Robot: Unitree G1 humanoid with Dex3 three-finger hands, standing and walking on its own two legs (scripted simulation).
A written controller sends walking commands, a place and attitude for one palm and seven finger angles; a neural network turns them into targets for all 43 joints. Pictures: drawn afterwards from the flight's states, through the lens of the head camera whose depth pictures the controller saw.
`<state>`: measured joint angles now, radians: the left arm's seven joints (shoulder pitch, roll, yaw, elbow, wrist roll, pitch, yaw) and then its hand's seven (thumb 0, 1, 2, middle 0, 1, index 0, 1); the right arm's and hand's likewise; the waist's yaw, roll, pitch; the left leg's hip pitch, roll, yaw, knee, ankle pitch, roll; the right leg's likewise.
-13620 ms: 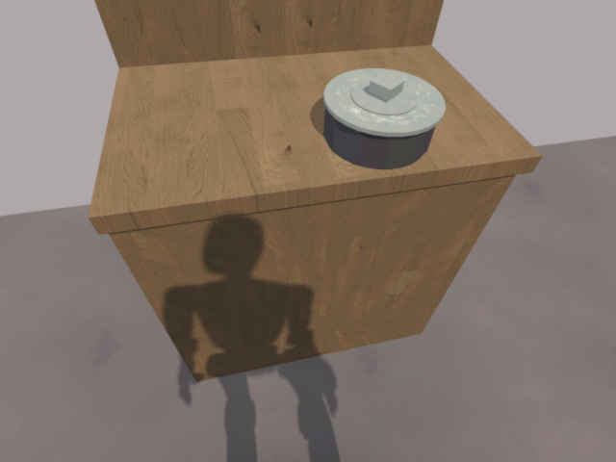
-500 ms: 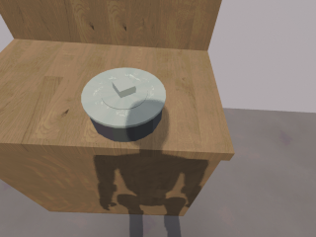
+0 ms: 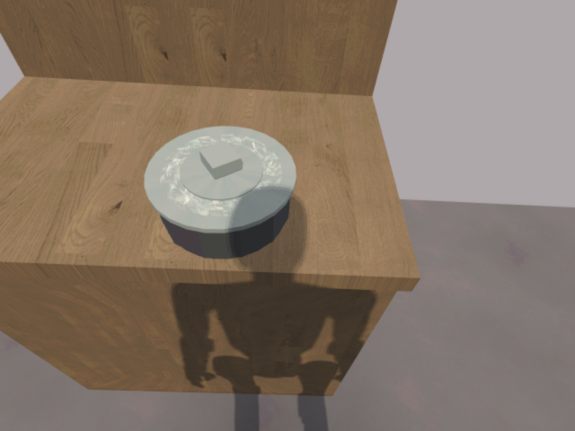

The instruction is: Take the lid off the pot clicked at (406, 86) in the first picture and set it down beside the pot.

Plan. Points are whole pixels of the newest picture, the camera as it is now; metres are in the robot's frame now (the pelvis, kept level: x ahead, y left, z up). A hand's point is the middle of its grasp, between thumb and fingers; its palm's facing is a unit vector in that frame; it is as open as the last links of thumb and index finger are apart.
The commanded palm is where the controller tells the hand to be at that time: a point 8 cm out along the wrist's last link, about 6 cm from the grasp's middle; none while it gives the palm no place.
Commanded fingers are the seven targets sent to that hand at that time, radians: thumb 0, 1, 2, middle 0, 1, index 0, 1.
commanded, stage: look again from close up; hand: left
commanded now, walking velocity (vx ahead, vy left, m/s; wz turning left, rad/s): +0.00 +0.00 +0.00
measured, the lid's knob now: (220, 159) +0.43 +0.13 +0.15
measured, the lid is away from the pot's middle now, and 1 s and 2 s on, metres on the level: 0.00 0.00 0.00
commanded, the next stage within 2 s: lift the closed hand beside the body in 0.12 s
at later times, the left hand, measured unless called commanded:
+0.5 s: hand (155, 428) +0.13 +0.18 -0.04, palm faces +0.17 -0.95 -0.28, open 5.8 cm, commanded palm +0.08 +0.23 +0.01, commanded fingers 0.00 0.90 0.90 -0.86 -1.02 -0.86 -1.02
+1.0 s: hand (105, 425) +0.12 +0.19 +0.09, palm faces +0.33 -0.84 -0.43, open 3.1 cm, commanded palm +0.06 +0.22 +0.13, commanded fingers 0.00 0.90 0.90 -1.30 -1.50 -1.30 -1.50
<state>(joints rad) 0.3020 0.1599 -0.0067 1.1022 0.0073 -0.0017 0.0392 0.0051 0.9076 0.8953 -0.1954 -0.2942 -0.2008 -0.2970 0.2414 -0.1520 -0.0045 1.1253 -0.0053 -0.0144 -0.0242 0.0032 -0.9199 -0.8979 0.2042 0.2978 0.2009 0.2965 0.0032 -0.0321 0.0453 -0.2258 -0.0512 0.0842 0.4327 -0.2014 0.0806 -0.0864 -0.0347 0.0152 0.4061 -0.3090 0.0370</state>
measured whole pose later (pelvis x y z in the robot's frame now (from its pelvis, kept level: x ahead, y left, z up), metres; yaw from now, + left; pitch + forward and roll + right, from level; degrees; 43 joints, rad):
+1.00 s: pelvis -0.01 -0.05 +0.00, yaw +2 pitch -4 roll +0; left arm 0.70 0.31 0.20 -0.37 -0.04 -0.09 0.07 0.02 0.90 0.90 -1.26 -1.46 -1.27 -1.46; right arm 0.21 -0.19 0.02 0.61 0.00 -0.11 -0.06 0.01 -0.90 -0.90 0.21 0.30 0.20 0.30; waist 0.07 0.06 0.02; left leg -0.19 0.01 0.01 0.43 -0.17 0.00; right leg -0.02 0.04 -0.05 0.37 -0.28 -0.04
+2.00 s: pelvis -0.01 -0.04 +0.00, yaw +1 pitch +0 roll +0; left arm 0.46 0.62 0.29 -0.64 0.47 0.09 0.05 0.01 0.81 0.95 -1.29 -1.41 -1.29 -1.41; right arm 0.14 -0.27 0.02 0.52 0.01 0.08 -0.01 0.01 -0.90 -0.90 0.21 0.30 0.20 0.30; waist 0.08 0.09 0.00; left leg -0.29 0.00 0.04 0.52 -0.22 0.02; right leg -0.14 0.02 -0.02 0.49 -0.34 -0.03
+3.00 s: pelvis -0.08 -0.01 -0.01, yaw +3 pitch -3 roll -1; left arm -0.36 0.74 0.02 -0.14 0.73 0.11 -0.40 0.00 -0.35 1.68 -0.90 -0.09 -0.91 -0.09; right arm 0.09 -0.27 0.04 0.58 0.06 0.05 0.01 0.01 -0.90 -0.90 0.20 0.30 0.20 0.30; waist 0.08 0.13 0.04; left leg -0.31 -0.05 0.03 0.44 -0.08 0.08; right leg -0.20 -0.02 -0.03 0.50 -0.25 0.01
